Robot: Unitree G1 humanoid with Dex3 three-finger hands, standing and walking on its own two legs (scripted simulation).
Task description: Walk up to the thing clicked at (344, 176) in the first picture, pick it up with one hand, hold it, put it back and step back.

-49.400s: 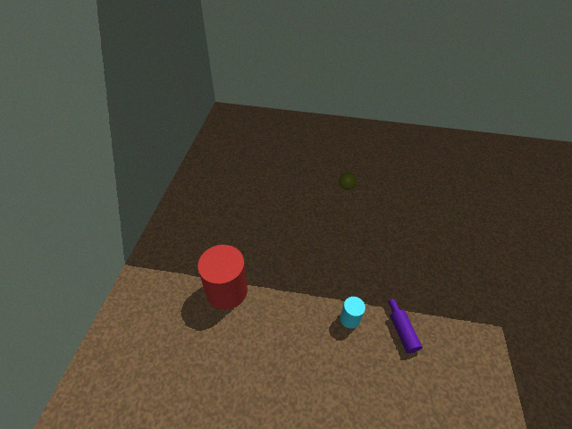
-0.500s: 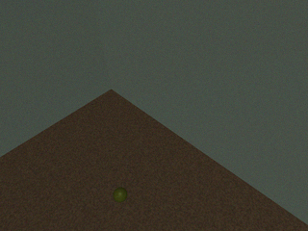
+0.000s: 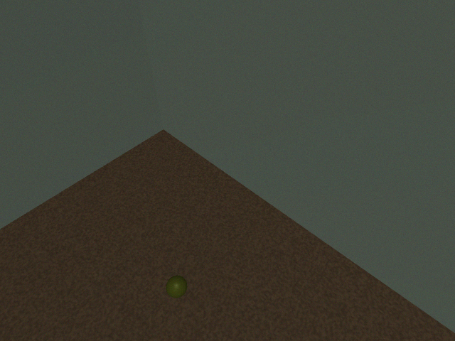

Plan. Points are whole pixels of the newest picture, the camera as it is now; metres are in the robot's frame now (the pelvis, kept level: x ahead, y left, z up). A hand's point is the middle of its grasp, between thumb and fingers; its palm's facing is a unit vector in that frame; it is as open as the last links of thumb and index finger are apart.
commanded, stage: stand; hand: left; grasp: from above
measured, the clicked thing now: (176, 286) +0.45 +0.21 -0.74
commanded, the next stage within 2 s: step back in 0.64 s
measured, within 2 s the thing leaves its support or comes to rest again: neither
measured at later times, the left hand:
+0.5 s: hand out of the picture +0.07 +0.25 -0.16, palm faces +0.01 -0.94 -0.34, open 7.3 cm
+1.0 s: hand out of the picture +0.10 +0.31 -0.18, palm faces +0.00 -0.93 -0.37, open 7.3 cm
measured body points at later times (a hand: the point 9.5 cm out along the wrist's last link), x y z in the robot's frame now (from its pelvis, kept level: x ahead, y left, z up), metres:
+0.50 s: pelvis +0.01 +0.00 +0.00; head +0.02 -0.01 +0.45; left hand +0.07 +0.30 -0.13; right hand +0.09 -0.30 -0.14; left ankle +0.02 +0.13 -0.75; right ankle -0.01 -0.14 -0.75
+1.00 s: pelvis -0.04 +0.04 -0.02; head +0.04 +0.06 +0.42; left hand +0.10 +0.36 -0.16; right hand +0.03 -0.28 -0.14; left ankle -0.03 +0.13 -0.75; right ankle -0.03 -0.13 -0.71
